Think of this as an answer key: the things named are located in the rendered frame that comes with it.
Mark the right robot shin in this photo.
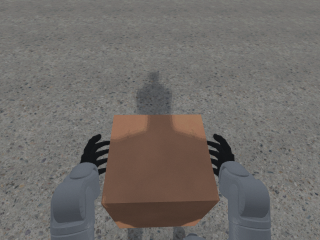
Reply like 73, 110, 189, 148
185, 233, 198, 238

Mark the carton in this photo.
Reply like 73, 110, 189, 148
101, 114, 220, 229

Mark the left robot hand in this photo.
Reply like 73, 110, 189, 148
80, 134, 110, 175

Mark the right robot hand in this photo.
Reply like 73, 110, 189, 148
207, 134, 235, 177

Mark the right robot forearm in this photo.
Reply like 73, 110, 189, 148
218, 161, 271, 240

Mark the left robot forearm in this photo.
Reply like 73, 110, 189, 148
50, 162, 101, 240

